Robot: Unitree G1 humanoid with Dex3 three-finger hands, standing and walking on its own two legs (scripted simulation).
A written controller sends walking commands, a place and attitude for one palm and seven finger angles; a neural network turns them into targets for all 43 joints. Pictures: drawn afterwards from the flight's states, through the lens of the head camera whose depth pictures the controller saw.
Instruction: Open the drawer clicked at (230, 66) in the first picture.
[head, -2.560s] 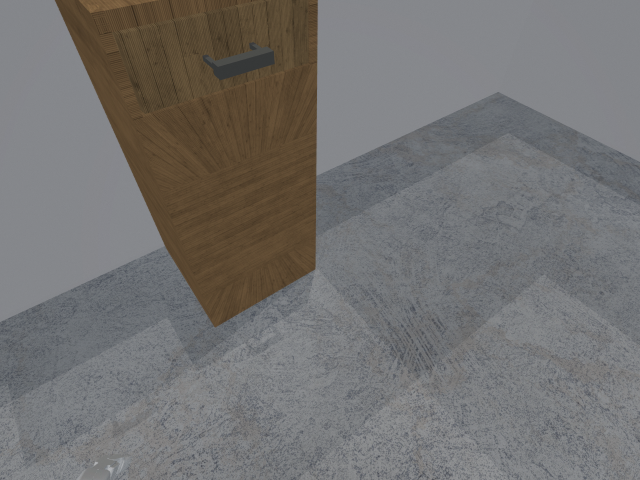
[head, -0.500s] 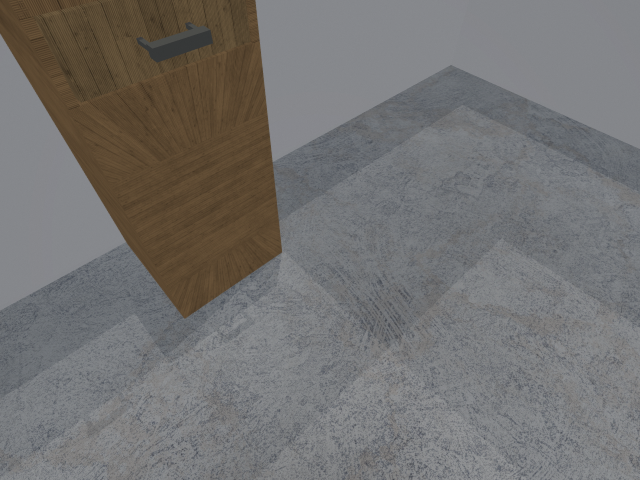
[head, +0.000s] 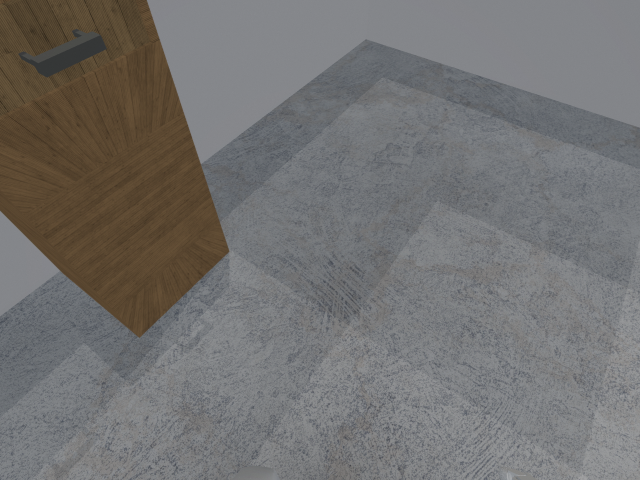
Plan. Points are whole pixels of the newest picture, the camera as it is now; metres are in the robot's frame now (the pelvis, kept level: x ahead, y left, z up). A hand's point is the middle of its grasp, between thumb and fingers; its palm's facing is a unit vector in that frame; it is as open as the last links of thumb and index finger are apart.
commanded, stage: walk to a spot facing it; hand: left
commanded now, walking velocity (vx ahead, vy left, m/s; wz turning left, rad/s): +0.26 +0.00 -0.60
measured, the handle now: (62, 49) +0.73 +0.54 +0.13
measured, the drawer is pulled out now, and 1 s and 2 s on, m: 0.00 0.00 0.00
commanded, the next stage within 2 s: turn to face it in 1.64 s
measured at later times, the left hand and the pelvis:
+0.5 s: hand (181, 455) +0.16 +0.23 -0.18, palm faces -0.30 -0.94 -0.15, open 7.4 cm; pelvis +0.04 +0.05 +0.00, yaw -19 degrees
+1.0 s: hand (324, 321) +0.39 +0.04 -0.17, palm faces -0.54 -0.81 -0.22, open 7.2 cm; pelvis +0.22 -0.09 +0.00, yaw -34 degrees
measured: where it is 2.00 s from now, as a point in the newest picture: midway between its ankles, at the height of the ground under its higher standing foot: (433, 360)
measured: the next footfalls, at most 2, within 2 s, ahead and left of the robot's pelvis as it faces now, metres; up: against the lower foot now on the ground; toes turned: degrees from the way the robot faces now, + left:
left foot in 0.14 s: +0.01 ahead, +0.14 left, +0.00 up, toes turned -5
right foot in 0.74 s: +0.20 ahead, -0.17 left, +0.00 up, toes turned -36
